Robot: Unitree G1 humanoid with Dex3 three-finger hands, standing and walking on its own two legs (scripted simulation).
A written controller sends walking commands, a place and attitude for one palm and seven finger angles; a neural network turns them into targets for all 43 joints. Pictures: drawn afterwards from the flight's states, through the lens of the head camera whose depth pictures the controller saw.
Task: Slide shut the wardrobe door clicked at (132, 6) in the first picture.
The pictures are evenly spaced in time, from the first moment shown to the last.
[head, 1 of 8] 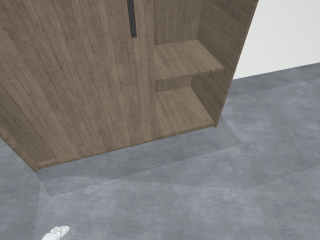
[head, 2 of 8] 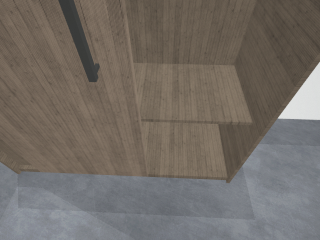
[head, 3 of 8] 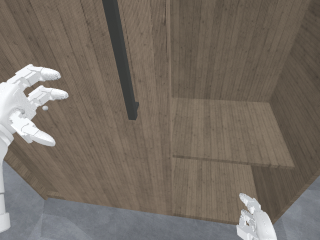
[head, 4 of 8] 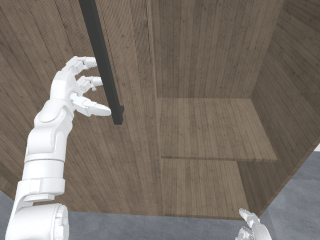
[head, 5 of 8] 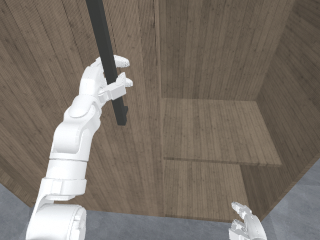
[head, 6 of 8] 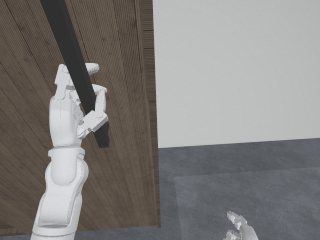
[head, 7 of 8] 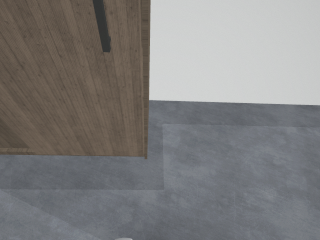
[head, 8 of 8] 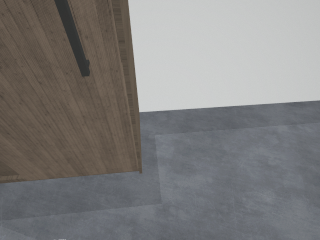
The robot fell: no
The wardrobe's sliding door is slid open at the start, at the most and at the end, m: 0.51 0.51 0.00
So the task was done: yes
